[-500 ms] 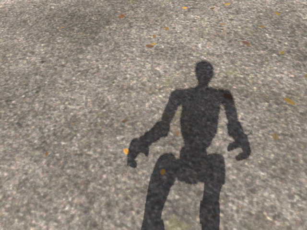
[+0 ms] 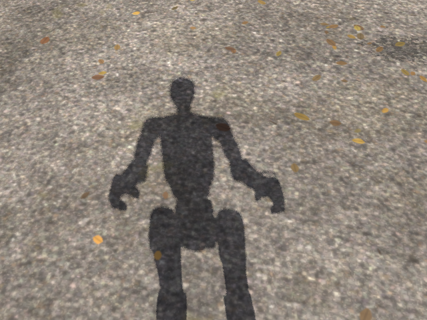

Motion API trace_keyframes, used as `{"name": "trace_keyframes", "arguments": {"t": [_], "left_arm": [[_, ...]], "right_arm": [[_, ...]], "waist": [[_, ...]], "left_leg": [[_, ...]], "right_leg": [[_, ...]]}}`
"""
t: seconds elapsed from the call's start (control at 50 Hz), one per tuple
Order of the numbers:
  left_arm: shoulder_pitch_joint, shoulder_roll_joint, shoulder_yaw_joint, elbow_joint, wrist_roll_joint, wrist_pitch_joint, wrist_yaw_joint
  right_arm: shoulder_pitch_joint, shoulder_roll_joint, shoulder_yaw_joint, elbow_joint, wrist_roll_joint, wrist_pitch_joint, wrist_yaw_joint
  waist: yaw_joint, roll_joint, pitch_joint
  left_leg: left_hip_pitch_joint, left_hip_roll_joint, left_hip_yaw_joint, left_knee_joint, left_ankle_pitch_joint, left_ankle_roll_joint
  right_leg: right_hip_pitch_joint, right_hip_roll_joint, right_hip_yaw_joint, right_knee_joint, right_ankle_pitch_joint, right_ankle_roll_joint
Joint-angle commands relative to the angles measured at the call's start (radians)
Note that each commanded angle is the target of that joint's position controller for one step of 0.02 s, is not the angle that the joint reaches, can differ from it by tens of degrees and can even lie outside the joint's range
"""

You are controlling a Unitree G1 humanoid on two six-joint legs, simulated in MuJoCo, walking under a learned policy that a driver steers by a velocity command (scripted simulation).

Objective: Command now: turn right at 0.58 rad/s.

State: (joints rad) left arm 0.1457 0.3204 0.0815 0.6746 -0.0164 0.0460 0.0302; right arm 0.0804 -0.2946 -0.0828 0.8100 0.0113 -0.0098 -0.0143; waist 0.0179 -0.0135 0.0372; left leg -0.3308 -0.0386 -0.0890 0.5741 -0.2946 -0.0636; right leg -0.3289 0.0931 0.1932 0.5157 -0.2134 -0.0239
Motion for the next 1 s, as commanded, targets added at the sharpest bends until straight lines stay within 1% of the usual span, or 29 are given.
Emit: {"name": "trace_keyframes", "arguments": {"t": [0.02, 0.04, 0.06, 0.08, 0.1, 0.12, 0.14, 0.2, 0.28, 0.38, 0.42, 0.44, 0.46, 0.48, 0.5, 0.52, 0.54, 0.56, 0.58, 0.62, 0.7, 0.8, 0.86, 0.88, 0.9, 0.92, 0.94, 0.96, 1.0], "left_arm": [[-0.03, 0.126, 0.029, -0.079, -0.007, -0.001, 0.009], [0.037, 0.062, 0.013, -0.071, 0.009, -0.002, 0.005], [0.027, 0.125, 0.035, -0.103, 0.001, -0.013, 0.004], [0.049, 0.197, 0.057, -0.077, 0.007, -0.016, 0.003], [0.059, 0.207, 0.067, -0.056, 0.001, -0.011, 0.001], [0.075, 0.178, 0.064, -0.034, 0.0, 0.001, 0.005], [0.07, 0.156, 0.058, -0.038, 0.001, 0.008, 0.004], [0.002, 0.102, 0.037, -0.078, -0.014, 0.009, -0.006], [-0.037, 0.076, 0.019, -0.115, -0.004, 0.007, -0.019], [0.0, 0.095, 0.025, -0.124, -0.005, 0.019, -0.04], [0.062, 0.094, 0.033, -0.105, -0.004, 0.023, -0.047], [0.105, 0.118, 0.046, -0.09, -0.001, 0.023, -0.04], [0.146, 0.217, 0.074, -0.094, -0.004, 0.018, -0.024], [0.142, 0.297, 0.079, -0.126, 0.024, 0.0, -0.025], [0.152, 0.24, 0.065, -0.123, 0.042, -0.028, -0.036], [0.109, 0.211, 0.054, -0.115, 0.038, -0.045, -0.035], [0.053, 0.188, 0.05, -0.115, 0.021, -0.05, -0.029], [0.014, 0.164, 0.039, -0.12, 0.006, -0.048, -0.022], [0.002, 0.156, 0.032, -0.126, 0.006, -0.045, -0.015], [-0.001, 0.137, 0.022, -0.131, 0.016, -0.043, -0.006], [0.017, 0.129, 0.015, -0.115, 0.02, -0.04, 0.001], [0.006, 0.134, 0.008, -0.093, 0.029, -0.032, -0.014], [-0.023, 0.105, -0.008, -0.075, 0.019, -0.03, -0.021], [-0.024, 0.087, -0.016, -0.065, 0.013, -0.031, -0.021], [0.01, 0.061, -0.026, -0.052, 0.022, -0.039, -0.021], [0.056, 0.049, -0.029, -0.047, 0.044, -0.047, -0.022], [0.092, 0.036, -0.028, -0.039, 0.041, -0.048, -0.022], [0.063, 0.064, -0.026, -0.027, 0.049, -0.045, -0.019], [0.005, 0.082, -0.017, -0.024, 0.036, -0.034, -0.014]], "right_arm": [[0.091, -0.148, -0.042, -0.033, -0.009, -0.025, 0.006], [0.077, -0.21, -0.051, -0.046, -0.024, -0.016, -0.004], [0.067, -0.231, -0.052, -0.049, -0.058, -0.013, 0.001], [0.02, -0.175, -0.037, -0.076, -0.051, -0.018, -0.001], [-0.024, -0.13, -0.025, -0.084, -0.038, -0.017, -0.007], [-0.043, -0.116, -0.02, -0.093, -0.026, -0.014, -0.011], [-0.042, -0.11, -0.016, -0.091, -0.014, -0.012, -0.017], [0.023, -0.124, -0.016, -0.078, -0.022, 0.003, -0.034], [0.047, -0.172, -0.031, -0.079, -0.021, 0.016, -0.033], [0.027, -0.209, -0.044, -0.081, 0.001, 0.019, -0.008], [0.008, -0.204, -0.043, -0.076, 0.021, 0.018, -0.004], [0.057, -0.169, -0.035, -0.054, 0.02, 0.014, 0.0], [0.086, -0.112, -0.019, -0.058, -0.015, 0.012, 0.005], [0.007, -0.082, -0.004, -0.129, -0.045, 0.009, -0.003], [-0.046, -0.131, -0.02, -0.135, -0.028, 0.01, -0.011], [-0.044, -0.145, -0.026, -0.134, -0.007, 0.012, -0.012], [-0.018, -0.149, -0.031, -0.113, -0.007, 0.015, -0.018], [-0.012, -0.16, -0.036, -0.107, -0.016, 0.018, -0.025], [0.0, -0.158, -0.037, -0.103, -0.021, 0.018, -0.024], [0.041, -0.138, -0.033, -0.091, -0.013, 0.017, -0.017], [0.012, -0.103, -0.015, -0.1, -0.011, 0.019, -0.013], [0.009, -0.108, -0.008, -0.107, -0.005, 0.013, -0.002], [0.043, -0.093, -0.002, -0.1, -0.005, 0.002, 0.006], [0.069, -0.081, 0.003, -0.092, -0.013, -0.005, 0.01], [0.083, -0.103, 0.003, -0.092, -0.029, -0.011, 0.01], [0.089, -0.177, -0.008, -0.103, -0.039, -0.013, 0.004], [0.038, -0.159, 0.0, -0.088, -0.035, -0.012, 0.008], [-0.006, -0.098, 0.016, -0.104, -0.028, -0.015, 0.015], [0.008, -0.105, 0.017, -0.097, -0.027, -0.024, 0.017]], "waist": [[-0.045, -0.091, -0.15], [0.01, 0.155, -0.163], [0.011, 0.316, -0.114], [0.014, 0.206, -0.096], [0.027, 0.159, -0.078], [0.03, 0.136, -0.07], [0.016, 0.141, -0.054], [-0.031, 0.171, -0.056], [-0.064, 0.183, -0.094], [-0.047, 0.199, -0.092], [-0.002, 0.177, -0.094], [0.008, 0.116, -0.108], [-0.001, -0.123, -0.122], [0.01, -0.314, -0.127], [0.062, -0.182, -0.18], [0.028, -0.156, -0.137], [-0.001, -0.11, -0.108], [-0.014, -0.106, -0.092], [-0.026, -0.116, -0.099], [-0.036, -0.116, -0.136], [-0.01, -0.124, -0.121], [0.014, -0.135, -0.081], [-0.015, -0.117, -0.079], [-0.041, -0.096, -0.08], [-0.033, -0.054, -0.101], [0.013, 0.078, -0.125], [0.063, 0.195, -0.125], [0.041, 0.17, -0.104], [0.0, 0.127, -0.075]], "left_leg": [[0.192, 0.099, -0.046, -0.237, 0.195, 0.059], [0.288, 0.316, -0.245, -0.26, 0.376, 0.146], [0.215, 0.448, -0.442, -0.283, 0.474, 0.316], [0.197, 0.438, -0.382, -0.278, 0.449, 0.339], [0.185, 0.368, -0.269, -0.262, 0.409, 0.293], [0.195, 0.312, -0.189, -0.255, 0.354, 0.255], [0.208, 0.301, -0.153, -0.252, 0.374, 0.255], [0.269, 0.279, -0.058, -0.265, 0.42, 0.273], [0.322, 0.323, -0.007, -0.259, 0.454, 0.289], [0.26, 0.351, 0.056, -0.222, 0.46, 0.264], [0.219, 0.339, 0.099, -0.137, 0.41, 0.209], [0.147, 0.303, 0.149, -0.039, 0.313, 0.147], [-0.069, 0.205, 0.243, 0.219, 0.021, 0.05], [-0.321, 0.051, 0.189, 0.448, -0.394, -0.012], [-0.325, 0.063, 0.051, 0.605, -0.398, -0.009], [-0.329, 0.082, 0.027, 0.632, -0.311, 0.009], [-0.329, 0.096, 0.02, 0.6, -0.221, 0.015], [-0.325, 0.1, 0.014, 0.569, -0.16, 0.012], [-0.281, 0.084, 0.022, 0.578, -0.112, 0.003], [-0.239, 0.068, 0.034, 0.557, -0.051, -0.011], [-0.195, 0.074, 0.035, 0.354, -0.026, -0.028], [-0.06, 0.071, 0.05, 0.17, -0.07, -0.015], [0.045, 0.062, 0.065, -0.02, 0.0, 0.007], [0.129, 0.061, 0.069, -0.171, 0.144, 0.022], [0.225, 0.112, 0.012, -0.214, 0.296, 0.043], [0.278, 0.229, -0.089, -0.188, 0.513, 0.095], [0.168, 0.267, -0.129, -0.187, 0.427, 0.187], [0.121, 0.231, -0.111, -0.206, 0.282, 0.185], [0.126, 0.153, -0.038, -0.185, 0.181, 0.114]], "right_leg": [[0.047, -0.162, 0.237, 0.005, 0.119, -0.088], [-0.089, -0.027, 0.068, 0.237, -0.237, -0.027], [-0.247, 0.039, -0.034, 0.43, -0.463, 0.02], [-0.254, -0.027, -0.009, 0.587, -0.406, 0.047], [-0.259, -0.038, -0.022, 0.643, -0.334, 0.062], [-0.268, -0.046, -0.038, 0.676, -0.283, 0.081], [-0.298, -0.052, -0.045, 0.706, -0.24, 0.099], [-0.314, -0.077, -0.118, 0.61, -0.183, 0.127], [-0.231, -0.13, -0.166, 0.412, -0.193, 0.133], [-0.053, -0.123, -0.243, 0.184, -0.153, 0.082], [0.067, -0.099, -0.274, -0.01, -0.017, 0.03], [0.188, -0.085, -0.244, -0.103, 0.092, -0.006], [0.363, -0.254, 0.01, -0.154, 0.418, -0.078], [0.371, -0.484, 0.351, -0.149, 0.626, -0.295], [0.333, -0.483, 0.328, -0.174, 0.55, -0.35], [0.291, -0.421, 0.231, -0.181, 0.463, -0.296], [0.262, -0.358, 0.165, -0.18, 0.363, -0.234], [0.24, -0.333, 0.141, -0.179, 0.349, -0.203], [0.205, -0.309, 0.12, -0.181, 0.381, -0.197], [0.211, -0.293, 0.087, -0.18, 0.404, -0.202], [0.223, -0.282, 0.086, -0.176, 0.325, -0.2], [0.142, -0.285, 0.129, -0.164, 0.225, -0.212], [0.126, -0.267, 0.145, -0.119, 0.246, -0.19], [0.102, -0.244, 0.134, -0.104, 0.232, -0.157], [0.069, -0.208, 0.12, -0.087, 0.168, -0.105], [0.034, -0.126, 0.04, -0.001, 0.036, -0.049], [0.092, -0.073, -0.042, -0.023, -0.097, -0.004], [0.141, -0.089, -0.048, -0.047, -0.057, 0.02], [0.124, -0.087, -0.038, -0.042, 0.038, 0.003]]}}
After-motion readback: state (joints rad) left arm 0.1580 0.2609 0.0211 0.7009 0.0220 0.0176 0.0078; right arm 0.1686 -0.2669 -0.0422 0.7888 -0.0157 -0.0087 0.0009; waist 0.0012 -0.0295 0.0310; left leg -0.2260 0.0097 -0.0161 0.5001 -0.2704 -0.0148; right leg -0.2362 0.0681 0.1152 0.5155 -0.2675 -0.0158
